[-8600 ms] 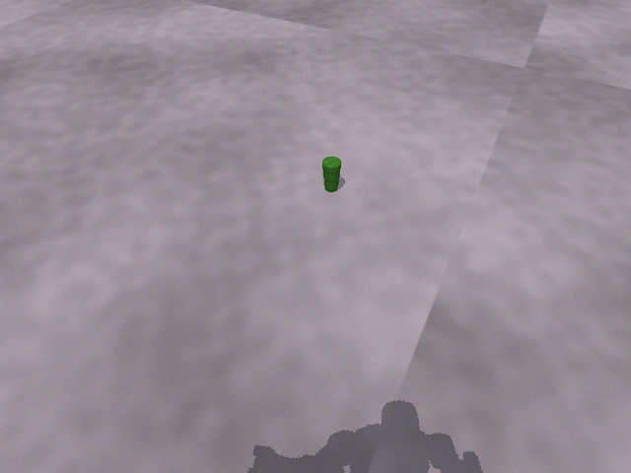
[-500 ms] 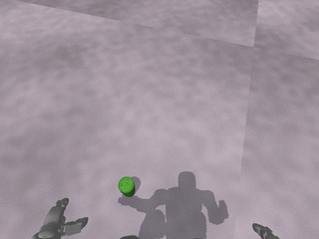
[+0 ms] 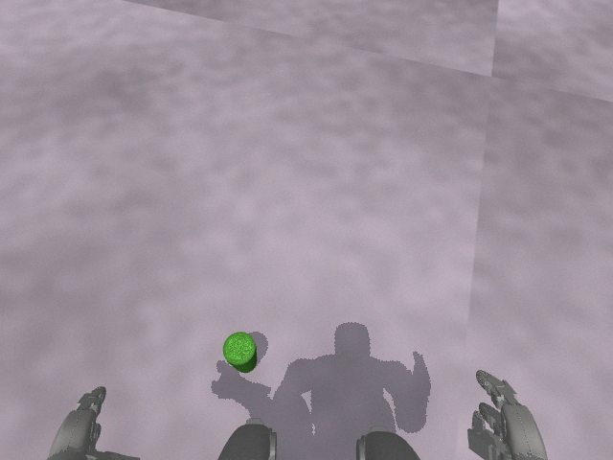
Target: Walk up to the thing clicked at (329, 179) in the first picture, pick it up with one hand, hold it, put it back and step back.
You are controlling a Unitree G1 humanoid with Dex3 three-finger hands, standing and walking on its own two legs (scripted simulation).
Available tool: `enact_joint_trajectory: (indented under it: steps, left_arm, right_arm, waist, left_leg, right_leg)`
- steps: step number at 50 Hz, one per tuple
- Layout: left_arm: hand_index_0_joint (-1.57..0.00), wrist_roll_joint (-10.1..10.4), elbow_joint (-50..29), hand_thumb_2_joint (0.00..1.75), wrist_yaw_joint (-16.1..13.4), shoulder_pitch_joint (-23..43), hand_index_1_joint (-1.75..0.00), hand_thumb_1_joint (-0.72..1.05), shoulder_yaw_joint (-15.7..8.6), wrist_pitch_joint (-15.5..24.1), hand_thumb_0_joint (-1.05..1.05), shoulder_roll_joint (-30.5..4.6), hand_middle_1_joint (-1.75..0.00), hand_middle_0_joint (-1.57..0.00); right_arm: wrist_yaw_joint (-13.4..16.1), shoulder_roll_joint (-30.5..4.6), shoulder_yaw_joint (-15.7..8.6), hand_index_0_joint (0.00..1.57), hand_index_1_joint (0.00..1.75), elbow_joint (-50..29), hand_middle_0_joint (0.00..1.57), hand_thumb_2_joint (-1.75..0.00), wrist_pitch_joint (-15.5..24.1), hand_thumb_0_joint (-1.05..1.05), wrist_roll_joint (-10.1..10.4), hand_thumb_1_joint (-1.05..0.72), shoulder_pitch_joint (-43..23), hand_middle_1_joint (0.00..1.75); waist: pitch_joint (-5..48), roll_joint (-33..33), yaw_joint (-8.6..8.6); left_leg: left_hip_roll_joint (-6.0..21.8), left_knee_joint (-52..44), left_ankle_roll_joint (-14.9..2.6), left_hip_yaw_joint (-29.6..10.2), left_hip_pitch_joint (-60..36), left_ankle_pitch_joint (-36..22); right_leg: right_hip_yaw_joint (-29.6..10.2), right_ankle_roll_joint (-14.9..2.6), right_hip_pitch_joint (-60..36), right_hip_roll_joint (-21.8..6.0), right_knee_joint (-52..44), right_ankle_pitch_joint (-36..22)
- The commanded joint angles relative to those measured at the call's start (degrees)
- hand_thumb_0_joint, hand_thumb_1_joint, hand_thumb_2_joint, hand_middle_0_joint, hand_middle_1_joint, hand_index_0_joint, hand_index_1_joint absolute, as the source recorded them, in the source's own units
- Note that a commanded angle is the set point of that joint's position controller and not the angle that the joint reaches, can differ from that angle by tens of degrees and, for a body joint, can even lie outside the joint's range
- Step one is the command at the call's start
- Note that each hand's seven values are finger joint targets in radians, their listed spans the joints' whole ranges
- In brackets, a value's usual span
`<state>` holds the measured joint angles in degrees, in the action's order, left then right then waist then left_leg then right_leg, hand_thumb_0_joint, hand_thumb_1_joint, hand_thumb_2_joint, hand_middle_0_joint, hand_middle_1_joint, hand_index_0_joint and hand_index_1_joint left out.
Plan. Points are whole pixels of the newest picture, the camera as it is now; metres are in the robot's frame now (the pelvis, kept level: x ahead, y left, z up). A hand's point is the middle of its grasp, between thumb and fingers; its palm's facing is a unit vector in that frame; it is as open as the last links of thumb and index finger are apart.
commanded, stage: go down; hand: left
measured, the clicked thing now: (242, 355) +0.40 +0.19 -0.63
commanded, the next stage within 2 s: none
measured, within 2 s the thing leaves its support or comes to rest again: neither
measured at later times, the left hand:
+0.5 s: hand (118, 441) +0.16 +0.29 -0.15, palm faces +0.12 -0.94 -0.31, open 17.0 cm
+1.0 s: hand (119, 388) +0.24 +0.35 -0.25, palm faces +0.18 -0.97 -0.17, open 17.3 cm
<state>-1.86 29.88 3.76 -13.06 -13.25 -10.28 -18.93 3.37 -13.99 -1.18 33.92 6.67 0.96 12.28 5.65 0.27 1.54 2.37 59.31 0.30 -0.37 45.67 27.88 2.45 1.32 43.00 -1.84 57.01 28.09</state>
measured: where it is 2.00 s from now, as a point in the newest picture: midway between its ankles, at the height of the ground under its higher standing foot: outside the picture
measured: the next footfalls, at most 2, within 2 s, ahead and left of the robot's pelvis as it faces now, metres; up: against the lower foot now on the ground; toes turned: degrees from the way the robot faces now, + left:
none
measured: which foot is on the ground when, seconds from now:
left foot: down 0.00-1.00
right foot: down 0.00-1.00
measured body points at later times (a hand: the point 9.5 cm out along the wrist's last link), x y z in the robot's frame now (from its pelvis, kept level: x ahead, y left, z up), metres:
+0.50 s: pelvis -0.01 +0.00 -0.05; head +0.10 +0.02 +0.39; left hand +0.15 +0.34 -0.13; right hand +0.16 -0.25 -0.13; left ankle +0.01 +0.12 -0.67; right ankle +0.00 -0.14 -0.67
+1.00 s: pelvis -0.06 +0.00 -0.20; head +0.13 +0.03 +0.21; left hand +0.23 +0.40 -0.24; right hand +0.10 -0.27 -0.31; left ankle +0.01 +0.12 -0.67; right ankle +0.00 -0.14 -0.67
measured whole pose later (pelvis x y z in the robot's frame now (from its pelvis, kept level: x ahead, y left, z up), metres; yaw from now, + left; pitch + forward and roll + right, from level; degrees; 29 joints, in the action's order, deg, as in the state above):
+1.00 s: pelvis -0.06 +0.00 -0.20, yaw -3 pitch +33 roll -4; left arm 9.8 49.7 29.0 12.7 -36.8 18.9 -34.3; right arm 2.2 -17.4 1.0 37.8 10.9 -1.2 6.8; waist 9.7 -0.6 1.1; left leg 2.8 105.8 0.7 -3.9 100.5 38.2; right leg 3.2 0.6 97.0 -1.5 103.5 39.2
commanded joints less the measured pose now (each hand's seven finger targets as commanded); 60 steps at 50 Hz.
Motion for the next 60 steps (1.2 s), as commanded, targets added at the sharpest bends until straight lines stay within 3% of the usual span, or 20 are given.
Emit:
enact_joint_trajectory:
  steps: [1, 13, 19, 20, 21, 24, 25, 27, 32, 34, 36, 37, 38, 41, 43, 44, 49, 51, 59, 60]
  left_arm:
    - [-0.08, 0.14, -9.65, 0.07, -0.72, -2.89, -0.08, -0.52, -5.05, -0.66, 0.00, -11.79, -0.07, -0.08]
    - [-0.08, 2.08, -19.13, 0.08, 1.39, -5.03, -0.09, -0.52, -6.60, 1.21, 0.00, -12.01, -0.09, -0.08]
    - [-0.07, 3.45, -15.12, 0.11, 2.24, -9.71, -0.09, -0.44, -9.02, 3.10, 0.00, -12.31, -0.09, -0.07]
    - [-0.07, 3.50, -18.72, 0.11, 2.31, -4.97, -0.09, -0.43, -8.94, 4.16, 0.00, -13.21, -0.09, -0.07]
    - [-0.08, 3.75, -13.99, 0.09, 2.35, -6.81, -0.08, -0.45, -10.71, 4.36, 0.00, -13.86, -0.08, -0.07]
    - [-0.08, 4.88, -14.11, 0.08, 3.47, 2.74, -0.08, -0.48, -11.94, 8.69, 0.00, -15.04, -0.09, -0.07]
    - [-0.08, 5.24, -7.45, 0.09, 3.94, 1.86, -0.08, -0.48, -13.41, 9.96, 0.00, -15.91, -0.09, -0.07]
    - [-0.07, 5.95, -5.84, 0.06, 6.07, 7.45, -0.05, -0.42, -14.68, 14.52, 0.00, -17.77, -0.05, -0.06]
    - [-0.06, 8.95, -1.90, 0.03, 13.14, 15.30, -0.02, -0.50, -18.62, 24.34, 0.00, -23.13, -0.02, -0.05]
    - [-0.05, 9.08, -3.34, 0.04, 15.10, 18.80, -0.02, -0.50, -21.87, 26.34, 0.00, -28.82, -0.02, -0.04]
    - [-0.04, 9.63, 2.58, 0.04, 16.72, 18.27, -0.01, -0.48, -23.12, 26.59, 0.00, -28.81, -0.02, -0.04]
    - [-0.04, 10.33, 6.96, 0.03, 17.79, 16.60, -0.01, -0.49, -22.41, 26.78, 0.00, -26.12, -0.02, -0.04]
    - [-0.04, 11.09, 7.64, 0.04, 18.35, 17.25, -0.02, -0.50, -24.83, 27.45, 0.00, -27.94, -0.02, -0.03]
    - [-0.03, 12.38, 9.87, 0.06, 21.07, 19.28, -0.02, -0.48, -27.34, 28.52, 0.00, -31.33, -0.03, -0.02]
    - [-0.03, 12.79, 10.14, 0.06, 22.90, 24.61, -0.03, -0.51, -26.63, 29.80, 0.00, -31.37, -0.03, -0.02]
    - [-0.03, 12.71, 10.78, 0.06, 23.71, 25.66, -0.03, -0.51, -28.11, 30.59, 0.00, -32.89, -0.03, -0.02]
    - [-0.02, 13.64, 9.01, 0.09, 26.84, 36.48, -0.04, -0.50, -29.57, 35.06, 0.00, -37.10, -0.05, -0.01]
    - [-0.02, 13.77, 10.33, 0.09, 27.84, 37.16, -0.05, -0.50, -31.59, 35.75, 0.00, -39.92, -0.06, -0.01]
    - [-0.02, 14.10, 14.60, 0.11, 31.21, 41.45, -0.07, -0.52, -33.04, 34.69, 0.00, -43.77, -0.08, -0.02]
    - [-0.03, 13.99, 18.63, 0.10, 31.39, 38.06, -0.07, -0.51, -33.47, 33.97, 0.00, -43.99, -0.08, -0.02]
  right_arm:
    - [1.59, -8.45, -3.17, 0.20, 0.30, -7.60, 0.20, -0.89, 3.62, 0.00, 0.02, -0.86, 1.14, 0.30]
    - [1.37, -7.97, -3.26, 0.20, 0.30, -10.62, 0.20, -0.89, 5.88, 0.00, -0.74, -0.86, 0.37, 0.30]
    - [0.99, -8.46, -3.65, 0.20, 0.30, -10.02, 0.20, -0.89, 5.93, 0.00, -0.78, -0.88, 0.45, 0.30]
    - [0.91, -8.44, -3.71, 0.20, 0.30, -10.22, 0.20, -0.89, 6.16, 0.00, -0.88, -0.88, 0.31, 0.30]
    - [0.91, -8.80, -3.76, 0.20, 0.30, -9.53, 0.20, -0.89, 6.24, 0.00, -0.88, -0.89, 0.55, 0.30]
    - [0.78, -8.41, -3.26, 0.20, 0.30, -9.84, 0.20, -0.90, 6.85, 0.00, -0.89, -0.91, -1.18, 0.30]
    - [0.69, -9.12, -3.52, 0.20, 0.30, -8.10, 0.20, -0.90, 7.03, 0.00, -1.00, -0.92, -0.74, 0.30]
    - [0.38, -9.69, -3.71, 0.20, 0.30, -7.40, 0.20, -0.91, 7.81, 0.00, -1.08, -0.94, -0.88, 0.30]
    - [0.36, -11.58, -3.68, 0.20, 0.30, -6.18, 0.20, -0.90, 8.59, 0.00, -1.05, -0.91, -1.14, 0.30]
    - [0.43, -12.71, -3.86, 0.20, 0.30, -5.73, 0.20, -0.90, 8.06, 0.00, -1.06, -0.89, -0.80, 0.30]
    - [0.44, -13.43, -3.51, 0.20, 0.30, -4.59, 0.20, -0.90, 7.43, 0.00, -1.02, -0.89, -0.94, 0.30]
    - [0.27, -13.45, -3.25, 0.20, 0.30, -4.19, 0.20, -0.90, 7.35, 0.00, -1.10, -0.89, -1.23, 0.30]
    - [0.11, -14.01, -3.38, 0.20, 0.30, -4.10, 0.20, -0.90, 7.28, 0.00, -0.93, -0.89, -1.32, 0.30]
    - [-0.02, -14.36, -3.22, 0.20, 0.30, -3.52, 0.20, -0.90, 6.50, 0.00, -1.05, -0.88, -1.52, 0.30]
    - [-0.18, -14.36, -3.12, 0.20, 0.30, -2.66, 0.20, -0.90, 6.52, 0.00, -1.34, -0.89, -1.23, 0.30]
    - [-0.14, -14.59, -3.03, 0.20, 0.30, -2.27, 0.20, -0.90, 6.51, 0.00, -1.34, -0.89, -1.33, 0.30]
    - [0.19, -15.11, -2.48, 0.20, 0.30, -1.57, 0.20, -0.90, 6.87, 0.00, -1.78, -0.89, -1.95, 0.30]
    - [0.51, -15.55, -2.14, 0.20, 0.30, -0.76, 0.20, -0.90, 6.88, 0.00, -2.05, -0.89, -1.80, 0.30]
    - [0.58, -16.84, -1.28, 0.20, 0.30, -0.14, 0.20, -0.90, 6.15, 0.00, -2.16, -0.88, -1.45, 0.30]
    - [0.59, -16.96, -0.90, 0.20, 0.30, -0.10, 0.20, -0.90, 6.16, 0.00, -2.06, -0.88, -1.72, 0.30]
  waist:
    - [11.68, 3.66, 0.48]
    - [16.06, 6.80, 0.05]
    - [16.32, 4.17, -0.43]
    - [16.99, 4.91, 0.22]
    - [16.84, 3.62, 0.12]
    - [15.58, 2.14, 0.63]
    - [14.13, 1.18, 0.95]
    - [16.77, 2.98, 1.05]
    - [23.77, 6.00, -0.69]
    - [28.56, 10.03, -2.60]
    - [29.10, 9.18, -2.68]
    - [27.76, 7.71, -2.54]
    - [30.40, 6.66, -3.18]
    - [32.88, 6.12, -4.25]
    - [33.43, 4.85, -2.45]
    - [34.12, 4.94, -2.69]
    - [34.72, 6.17, -0.99]
    - [35.89, 7.31, -1.63]
    - [35.55, 10.31, -2.56]
    - [33.49, 9.32, -2.75]
  left_leg:
    - [-0.85, -7.04, -0.66, -0.75, -8.55, -16.03]
    - [-0.33, -1.93, -0.23, -2.22, -5.82, -19.66]
    - [-0.68, 1.87, -0.75, -1.84, -0.72, -17.73]
    - [-0.70, 2.59, -0.72, -1.83, -0.03, -16.56]
    - [-0.61, 3.23, -0.85, -2.00, 1.03, -16.46]
    - [-1.02, 8.17, -1.52, -1.30, 7.69, -12.04]
    - [-1.10, 10.02, -1.62, -1.10, 10.72, -9.69]
    - [-1.15, 13.03, -1.61, -1.50, 13.94, -8.08]
    - [-1.09, 18.67, -1.13, -2.89, 18.93, -3.38]
    - [-0.63, 18.74, -0.44, -3.76, 17.07, -2.16]
    - [-0.52, 20.39, -0.40, -4.60, 18.05, -3.82]
    - [-0.54, 21.57, -0.52, -4.71, 19.95, -3.42]
    - [-0.47, 23.10, -0.67, -4.92, 20.05, -6.13]
    - [-0.87, 26.83, -1.25, -3.98, 23.71, -6.46]
    - [-0.88, 30.02, -1.60, -3.42, 27.38, -7.52]
    - [-0.78, 31.07, -1.67, -3.44, 27.81, -7.44]
    - [-0.47, 34.70, -1.72, -3.96, 31.71, -1.97]
    - [-0.50, 36.12, -1.71, -3.60, 32.19, -1.89]
    - [-0.05, 37.77, -1.24, -4.16, 37.55, 7.08]
    - [-0.02, 37.29, -1.32, -4.42, 39.07, 8.37]
  right_leg:
    - [0.43, -2.14, -4.15, 1.99, -5.91, -13.91]
    - [1.07, -2.42, 2.14, 2.34, 1.06, -14.61]
    - [0.66, -2.41, 4.95, 2.37, 3.90, -13.67]
    - [0.55, -2.36, 5.81, 2.36, 4.43, -13.30]
    - [0.48, -2.38, 6.34, 2.20, 5.22, -13.01]
    - [-0.17, -2.14, 11.19, 2.01, 8.11, -10.93]
    - [-0.35, -2.05, 13.51, 1.92, 9.80, -8.98]
    - [-0.63, -2.39, 18.75, 1.83, 14.24, -6.77]
    - [-1.32, -2.88, 27.12, 1.49, 21.49, -1.51]
    - [-1.33, -3.22, 29.22, 1.52, 23.64, 0.07]
    - [-0.38, -3.30, 32.14, 1.72, 25.95, -0.72]
    - [-0.07, -3.31, 34.10, 1.89, 27.08, -0.34]
    - [0.33, -3.36, 34.39, 1.99, 28.50, -2.31]
    - [0.02, -3.50, 35.22, 2.13, 29.72, -1.85]
    - [-0.55, -3.24, 35.36, 2.08, 31.08, -3.37]
    - [-0.30, -3.33, 36.83, 2.14, 32.37, -3.34]
    - [-0.08, -3.34, 42.15, 2.41, 36.11, 0.87]
    - [-0.61, -3.35, 42.96, 2.43, 36.76, 1.37]
    - [0.72, -3.60, 48.15, 2.57, 41.06, 7.24]
    - [1.19, -3.57, 48.78, 2.69, 41.47, 8.04]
